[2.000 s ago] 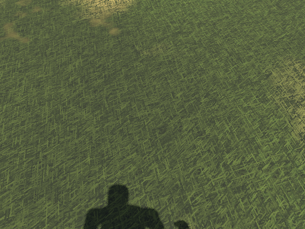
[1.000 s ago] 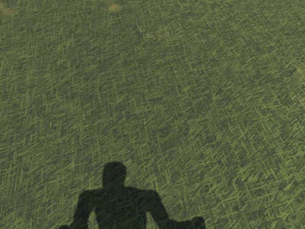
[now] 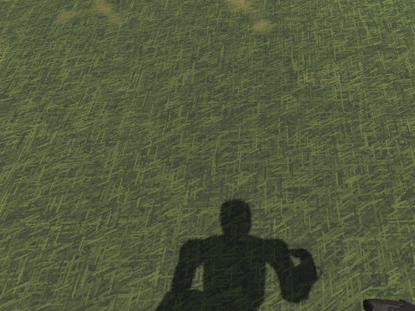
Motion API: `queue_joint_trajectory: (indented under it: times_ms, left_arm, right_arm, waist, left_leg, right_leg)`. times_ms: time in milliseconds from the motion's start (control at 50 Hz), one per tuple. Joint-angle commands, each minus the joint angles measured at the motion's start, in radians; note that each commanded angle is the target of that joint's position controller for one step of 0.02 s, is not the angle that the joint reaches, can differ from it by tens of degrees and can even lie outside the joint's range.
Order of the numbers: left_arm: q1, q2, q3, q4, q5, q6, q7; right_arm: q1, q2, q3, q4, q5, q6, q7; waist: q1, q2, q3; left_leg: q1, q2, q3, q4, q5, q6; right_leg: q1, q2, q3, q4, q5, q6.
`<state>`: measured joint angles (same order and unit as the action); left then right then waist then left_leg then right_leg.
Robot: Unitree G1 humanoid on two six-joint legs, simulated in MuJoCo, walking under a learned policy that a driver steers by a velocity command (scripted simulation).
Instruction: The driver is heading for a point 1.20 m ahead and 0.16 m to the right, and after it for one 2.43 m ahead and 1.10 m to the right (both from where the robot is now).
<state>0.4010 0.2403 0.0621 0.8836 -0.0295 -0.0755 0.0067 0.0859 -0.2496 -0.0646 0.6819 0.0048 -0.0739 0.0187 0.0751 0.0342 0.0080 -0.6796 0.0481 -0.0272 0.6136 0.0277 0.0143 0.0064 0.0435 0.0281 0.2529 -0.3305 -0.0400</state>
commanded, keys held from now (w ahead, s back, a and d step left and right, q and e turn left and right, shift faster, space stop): w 1.00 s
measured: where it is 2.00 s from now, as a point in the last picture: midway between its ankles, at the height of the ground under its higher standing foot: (262, 133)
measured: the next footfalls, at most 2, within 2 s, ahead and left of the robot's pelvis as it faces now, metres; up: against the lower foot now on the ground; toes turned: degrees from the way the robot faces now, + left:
left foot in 0.10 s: +0.25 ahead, +0.12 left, +0.00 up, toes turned +0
right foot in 0.60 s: +0.53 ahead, -0.13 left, +0.00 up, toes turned -2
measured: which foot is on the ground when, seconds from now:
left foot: up 0.00-0.08, down 0.10-0.62, up 0.64-1.00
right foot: down 0.00-0.10, up 0.12-0.58, down 0.60-1.00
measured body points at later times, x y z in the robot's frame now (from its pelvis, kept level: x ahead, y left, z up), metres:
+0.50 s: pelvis +0.28 +0.01 +0.00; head +0.31 +0.01 +0.45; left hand +0.50 +0.25 -0.08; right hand +0.30 -0.27 -0.12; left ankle +0.21 +0.12 -0.74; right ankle +0.47 -0.15 -0.69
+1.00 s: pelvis +0.56 -0.05 +0.01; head +0.58 -0.06 +0.46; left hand +0.58 +0.23 -0.11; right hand +0.75 -0.29 -0.09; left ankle +0.74 +0.13 -0.68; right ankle +0.49 -0.13 -0.74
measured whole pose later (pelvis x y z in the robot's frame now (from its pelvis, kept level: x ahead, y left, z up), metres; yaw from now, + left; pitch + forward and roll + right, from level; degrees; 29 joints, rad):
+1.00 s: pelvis +0.56 -0.05 +0.01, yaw -1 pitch +2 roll -1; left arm 0.36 0.26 0.04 0.87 -0.01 -0.08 -0.01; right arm 0.08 -0.27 -0.05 0.75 0.01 -0.06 0.01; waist 0.07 0.05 0.01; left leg -0.67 0.11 -0.04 0.67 0.06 -0.01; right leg -0.03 0.07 -0.04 0.21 -0.22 -0.07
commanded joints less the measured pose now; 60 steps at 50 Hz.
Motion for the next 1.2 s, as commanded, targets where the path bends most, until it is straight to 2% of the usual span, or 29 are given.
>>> queue_joint_trajectory:
  times_ms: [20, 60, 100, 120, 140, 160, 180, 200, 220, 300, 380, 440, 520, 560, 600, 620, 640, 660, 680, 700, 720, 760, 820, 940, 1060, 1120, 1160, 1180, 1200]
  left_arm:
    - [-0.007, 0.18, 0.039, -0.038, -0.012, -0.011, 0.008]
    - [-0.01, 0.197, 0.045, -0.032, -0.005, 0.0, 0.009]
    - [-0.036, 0.187, 0.036, -0.044, 0.007, 0.007, 0.007]
    - [0.038, 0.107, 0.01, -0.069, 0.024, -0.003, 0.001]
    - [0.133, 0.055, -0.015, -0.039, 0.021, -0.02, -0.013]
    - [0.032, 0.17, 0.018, -0.055, -0.011, -0.031, -0.02]
    - [-0.079, 0.186, 0.019, -0.098, -0.016, -0.038, -0.021]
    - [-0.133, 0.17, 0.018, -0.107, 0.003, -0.039, -0.016]
    - [-0.14, 0.153, 0.021, -0.111, 0.015, -0.033, -0.012]
    - [-0.113, 0.094, 0.011, -0.116, 0.018, -0.001, -0.003]
    - [-0.262, 0.072, -0.003, -0.164, 0.03, -0.004, -0.006]
    - [-0.356, 0.074, -0.009, -0.187, 0.021, -0.012, -0.019]
    - [-0.434, 0.105, -0.003, -0.23, 0.013, -0.018, -0.04]
    - [-0.401, 0.125, 0.004, -0.23, 0.014, -0.023, -0.047]
    - [-0.181, 0.187, 0.038, -0.169, 0.021, -0.024, -0.039]
    - [0.001, 0.266, 0.059, -0.14, 0.031, -0.023, -0.029]
    - [0.041, 0.336, 0.071, -0.12, 0.03, -0.02, -0.037]
    - [0.043, 0.234, 0.047, -0.129, 0.017, -0.02, -0.038]
    - [-0.034, 0.194, 0.032, -0.143, 0.019, -0.022, -0.035]
    - [-0.108, 0.177, 0.023, -0.155, 0.027, -0.021, -0.034]
    - [-0.151, 0.154, 0.017, -0.159, 0.034, -0.022, -0.036]
    - [-0.173, 0.127, 0.01, -0.156, 0.042, -0.032, -0.037]
    - [-0.146, 0.153, 0.017, -0.131, 0.031, -0.041, -0.03]
    - [-0.068, 0.178, 0.02, -0.083, 0.02, -0.023, -0.011]
    - [0.025, 0.198, 0.024, -0.026, 0.013, 0.005, -0.005]
    - [0.005, 0.219, 0.032, -0.018, 0.01, 0.018, 0.004]
    - [-0.033, 0.216, 0.027, -0.028, 0.013, 0.027, 0.008]
    - [-0.033, 0.176, 0.009, -0.053, 0.03, 0.022, 0.009]
    - [0.106, 0.043, -0.03, -0.061, 0.027, 0.001, -0.003]
  right_arm:
    - [-0.129, -0.05, -0.007, -0.11, 0.009, -0.021, 0.013]
    - [-0.082, -0.081, -0.021, -0.108, 0.008, -0.023, 0.018]
    - [0.181, -0.151, -0.055, -0.04, 0.006, -0.022, 0.011]
    - [0.343, -0.247, -0.076, -0.018, -0.02, -0.022, 0.005]
    - [0.401, -0.24, -0.071, 0.015, 0.001, -0.022, 0.015]
    - [0.364, -0.163, -0.05, 0.012, 0.008, -0.016, 0.01]
    - [0.256, -0.146, -0.039, 0.0, 0.011, -0.012, 0.006]
    - [0.191, -0.127, -0.032, -0.006, 0.002, -0.009, 0.005]
    - [0.151, -0.105, -0.024, -0.009, -0.007, -0.011, 0.005]
    - [0.124, -0.1, -0.022, 0.018, 0.001, -0.033, 0.005]
    - [0.166, -0.14, -0.03, 0.057, 0.006, -0.03, -0.008]
    - [0.225, -0.169, -0.036, 0.087, 0.017, -0.026, -0.01]
    - [0.281, -0.183, -0.04, 0.128, 0.025, -0.01, -0.011]
    - [0.275, -0.198, -0.044, 0.138, 0.024, 0.003, -0.017]
    - [0.261, -0.176, -0.033, 0.137, 0.016, 0.016, -0.022]
    - [0.274, -0.123, -0.009, 0.11, -0.009, 0.018, -0.027]
    - [0.412, -0.017, 0.022, 0.102, 0.004, -0.003, -0.018]
    - [0.353, -0.121, -0.001, 0.119, 0.022, -0.019, -0.015]
    - [0.243, -0.174, -0.014, 0.084, 0.036, -0.028, -0.013]
    - [0.187, -0.161, -0.011, 0.071, 0.028, -0.029, -0.02]
    - [0.164, -0.152, -0.013, 0.064, 0.01, -0.026, -0.023]
    - [0.202, -0.125, -0.015, 0.074, 0.009, -0.009, -0.023]
    - [0.172, -0.097, -0.011, 0.066, 0.001, 0.008, -0.025]
    - [-0.018, -0.063, 0.004, 0.016, 0.001, -0.002, -0.012]
    - [-0.182, -0.066, 0.013, -0.049, 0.013, -0.019, 0.022]
    - [-0.138, -0.097, 0.003, -0.048, 0.011, -0.027, 0.034]
    - [0.096, -0.165, -0.033, 0.021, 0.005, -0.027, 0.024]
    - [0.286, -0.235, -0.054, 0.058, -0.01, -0.026, 0.01]
    - [0.334, -0.298, -0.066, 0.074, -0.012, -0.021, 0.009]
  waist:
    - [-0.019, -0.127, 0.047]
    - [-0.062, -0.138, -0.003]
    - [-0.2, -0.131, -0.159]
    - [-0.212, 0.036, -0.346]
    - [-0.189, 0.228, -0.504]
    - [-0.208, 0.154, -0.381]
    - [-0.186, 0.107, -0.204]
    - [-0.157, 0.021, -0.116]
    - [-0.122, 0.005, -0.07]
    - [-0.056, 0.043, -0.02]
    - [-0.088, 0.017, 0.026]
    - [-0.13, 0.019, 0.033]
    - [-0.143, 0.024, 0.049]
    - [-0.114, 0.043, 0.034]
    - [-0.005, 0.027, -0.101]
    - [0.053, -0.1, -0.261]
    - [-0.016, -0.37, -0.375]
    - [0.031, -0.252, -0.35]
    - [0.027, -0.179, -0.211]
    - [-0.005, -0.095, -0.134]
    - [-0.032, -0.085, -0.08]
    - [-0.077, -0.122, -0.069]
    - [-0.087, -0.097, -0.033]
    - [-0.029, -0.089, 0.02]
    - [0.021, -0.088, 0.071]
    - [-0.027, -0.118, 0.033]
    - [-0.151, -0.115, -0.116]
    - [-0.219, -0.03, -0.264]
    - [-0.153, 0.232, -0.402]
  left_leg:
    - [0.097, -0.036, 0.026, -0.077, 0.005, 0.03]
    - [0.195, -0.068, 0.053, -0.091, -0.085, 0.065]
    - [0.593, -0.065, 0.048, -0.104, -0.054, 0.138]
    - [1.028, 0.194, -0.295, -0.071, -0.046, 0.266]
    - [1.178, 0.357, -0.692, -0.21, -0.23, 0.368]
    - [1.099, 0.307, -0.636, -0.263, -0.344, 0.317]
    - [0.919, 0.273, -0.491, -0.301, -0.294, 0.277]
    - [0.762, 0.237, -0.401, -0.333, -0.204, 0.258]
    - [0.646, 0.204, -0.335, -0.369, -0.118, 0.246]
    - [0.479, 0.165, -0.2, -0.474, -0.052, 0.256]
    - [0.447, 0.124, -0.088, -0.495, -0.016, 0.225]
    - [0.471, 0.118, -0.055, -0.482, -0.054, 0.2]
    - [0.617, 0.188, -0.092, -0.418, -0.068, 0.18]
    - [0.671, 0.205, -0.101, -0.359, 0.015, 0.161]
    - [0.635, 0.128, -0.032, -0.089, 0.267, 0.115]
    - [0.449, 0.059, 0.026, 0.241, 0.033, 0.07]
    - [0.047, -0.119, 0.005, 0.574, -0.571, 0.005]
    - [-0.076, -0.074, -0.112, 0.685, -0.599, 0.012]
    - [-0.126, -0.024, -0.092, 0.689, -0.503, 0.026]
    - [-0.092, 0.028, -0.061, 0.645, -0.409, 0.027]
    - [-0.052, 0.056, -0.056, 0.586, -0.352, 0.021]
    - [0.046, 0.084, -0.06, 0.523, -0.296, 0.015]
    - [0.016, 0.089, -0.043, 0.428, -0.223, -0.01]
    - [0.01, 0.063, -0.006, 0.091, 0.056, -0.024]
    - [-0.022, 0.023, 0.018, -0.074, 0.008, 0.006]
    - [0.085, -0.015, 0.042, -0.117, -0.098, 0.049]
    - [0.439, -0.061, 0.082, -0.15, -0.061, 0.104]
    - [0.783, 0.114, -0.108, -0.1, 0.0, 0.173]
    - [1.129, 0.36, -0.574, -0.178, -0.165, 0.333]
  right_leg:
    - [-0.061, -0.255, 0.112, -0.033, 0.516, -0.131]
    - [0.005, -0.266, 0.105, 0.071, 0.758, -0.111]
    - [-0.102, -0.201, 0.052, 0.389, 0.92, -0.069]
    - [-0.442, -0.094, 0.014, 0.775, 0.564, -0.019]
    - [-0.638, 0.022, 0.106, 1.014, -0.253, -0.002]
    - [-0.74, -0.038, 0.132, 1.088, -0.224, -0.014]
    - [-0.781, -0.089, 0.08, 1.058, -0.124, -0.019]
    - [-0.752, -0.129, 0.057, 0.998, -0.048, -0.016]
    - [-0.698, -0.157, 0.056, 0.95, -0.002, -0.01]
    - [-0.637, -0.192, 0.038, 0.824, 0.085, 0.029]
    - [-0.638, -0.177, 0.011, 0.548, 0.33, 0.052]
    - [-0.573, -0.136, -0.015, 0.391, 0.447, 0.053]
    - [-0.601, -0.122, -0.001, 0.297, 0.359, 0.013]
    - [-0.547, -0.105, -0.017, 0.269, 0.274, -0.012]
    - [-0.238, -0.06, -0.063, 0.246, 0.254, -0.059]
    - [0.058, -0.244, 0.146, 0.269, 0.301, -0.123]
    - [0.378, -0.435, 0.629, 0.137, 0.06, -0.288]
    - [0.359, -0.422, 0.708, 0.049, -0.11, -0.266]
    - [0.235, -0.39, 0.561, 0.038, -0.079, -0.219]
    - [0.093, -0.354, 0.449, 0.025, 0.036, -0.197]
    - [-0.018, -0.324, 0.376, 0.0, 0.143, -0.196]
    - [-0.113, -0.275, 0.279, -0.049, 0.251, -0.187]
    - [-0.145, -0.265, 0.189, -0.094, 0.382, -0.202]
    - [-0.114, -0.215, 0.058, -0.118, 0.427, -0.155]
    - [0.048, -0.28, 0.072, -0.053, 0.447, -0.155]
    - [0.103, -0.298, 0.071, 0.04, 0.654, -0.131]
    - [0.036, -0.231, 0.013, 0.296, 0.893, -0.09]
    - [-0.196, -0.176, -0.009, 0.587, 0.63, -0.057]
    - [-0.605, 0.011, -0.01, 0.94, -0.133, 0.008]
Velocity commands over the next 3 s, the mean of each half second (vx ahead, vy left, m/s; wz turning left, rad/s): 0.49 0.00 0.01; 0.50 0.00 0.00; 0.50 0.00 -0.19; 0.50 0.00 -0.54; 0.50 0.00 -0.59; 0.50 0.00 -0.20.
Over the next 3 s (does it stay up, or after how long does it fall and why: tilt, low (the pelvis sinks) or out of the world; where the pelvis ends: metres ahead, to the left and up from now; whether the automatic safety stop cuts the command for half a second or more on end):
stays up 1.51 -0.45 0.01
